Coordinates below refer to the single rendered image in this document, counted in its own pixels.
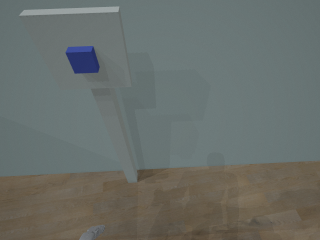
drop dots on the panel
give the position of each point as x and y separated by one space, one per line
54 30

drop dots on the button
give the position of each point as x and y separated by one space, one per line
83 59

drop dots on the robot left hand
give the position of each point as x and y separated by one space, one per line
93 232

